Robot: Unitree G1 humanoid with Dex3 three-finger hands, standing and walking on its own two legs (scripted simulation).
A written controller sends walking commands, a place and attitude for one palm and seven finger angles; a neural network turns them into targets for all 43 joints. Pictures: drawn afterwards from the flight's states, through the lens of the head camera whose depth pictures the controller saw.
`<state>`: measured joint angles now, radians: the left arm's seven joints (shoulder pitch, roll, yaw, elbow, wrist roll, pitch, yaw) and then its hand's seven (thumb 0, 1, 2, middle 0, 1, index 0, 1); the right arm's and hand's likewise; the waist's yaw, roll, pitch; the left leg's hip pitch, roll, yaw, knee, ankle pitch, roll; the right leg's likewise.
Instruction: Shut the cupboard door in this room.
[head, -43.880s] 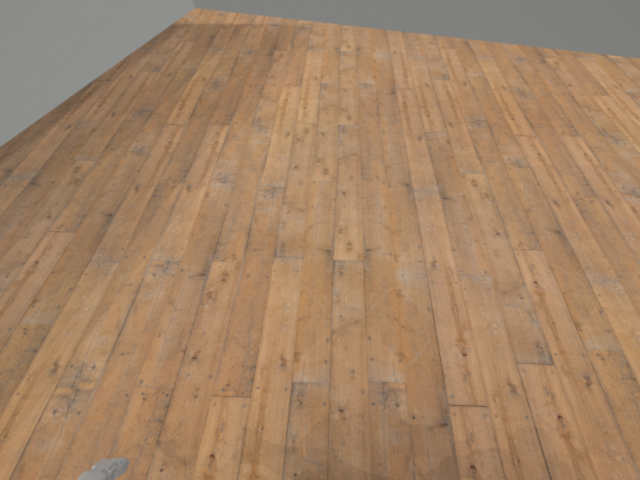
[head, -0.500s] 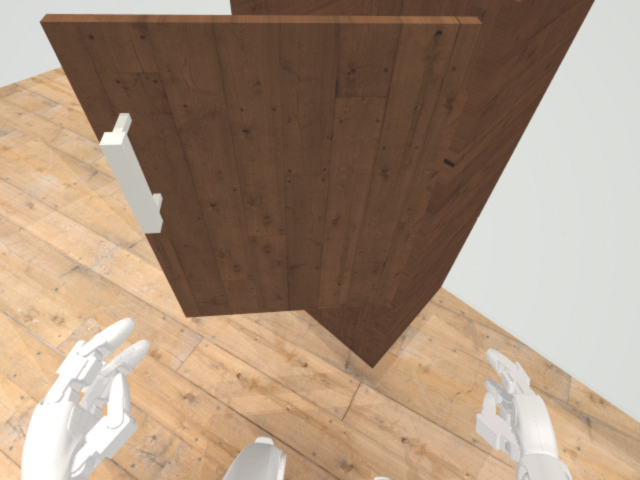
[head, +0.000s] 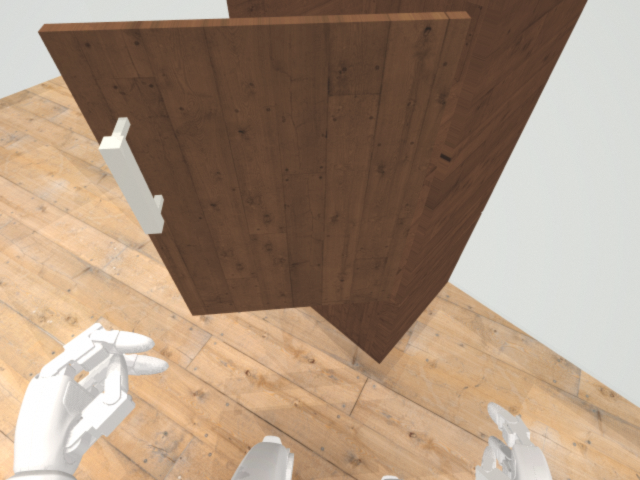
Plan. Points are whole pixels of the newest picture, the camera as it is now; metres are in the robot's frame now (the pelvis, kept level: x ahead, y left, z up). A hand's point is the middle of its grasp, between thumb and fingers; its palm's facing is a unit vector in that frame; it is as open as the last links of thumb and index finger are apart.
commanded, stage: raise the hand and make a fist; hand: left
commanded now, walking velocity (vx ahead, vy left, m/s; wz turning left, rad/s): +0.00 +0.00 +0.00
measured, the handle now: (139, 178) +0.44 +0.27 +0.13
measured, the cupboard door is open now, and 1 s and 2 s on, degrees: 48 48 48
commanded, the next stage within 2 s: bring the fist close to the handle in 1.08 s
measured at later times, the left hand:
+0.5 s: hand (116, 361) +0.21 +0.22 +0.11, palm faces +0.17 -0.99 -0.03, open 3.1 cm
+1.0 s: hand (132, 322) +0.24 +0.21 +0.13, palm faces +0.17 -0.99 -0.03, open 3.1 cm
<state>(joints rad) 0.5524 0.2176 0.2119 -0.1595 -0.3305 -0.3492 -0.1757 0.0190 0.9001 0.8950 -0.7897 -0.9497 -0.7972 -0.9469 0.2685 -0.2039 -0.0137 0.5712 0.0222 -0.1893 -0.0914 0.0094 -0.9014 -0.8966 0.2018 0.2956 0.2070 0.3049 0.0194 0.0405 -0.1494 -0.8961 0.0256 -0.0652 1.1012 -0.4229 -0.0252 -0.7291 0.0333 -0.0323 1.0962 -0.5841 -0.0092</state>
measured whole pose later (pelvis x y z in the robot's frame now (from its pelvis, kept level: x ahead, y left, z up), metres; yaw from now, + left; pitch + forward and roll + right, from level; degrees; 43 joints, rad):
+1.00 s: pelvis +0.01 +0.01 +0.04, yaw +0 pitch +6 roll -2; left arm 0.36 0.21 0.15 -0.16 -0.26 -0.20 -0.06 0.02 0.90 0.90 -1.30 -1.50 -1.30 -1.50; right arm 0.25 -0.24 0.03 0.56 0.02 -0.19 -0.06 0.01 -0.90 -0.90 0.20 0.30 0.21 0.30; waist 0.01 0.04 -0.09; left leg -0.63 0.01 -0.04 0.88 -0.36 0.00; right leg -0.46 0.01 -0.01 0.86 -0.50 0.01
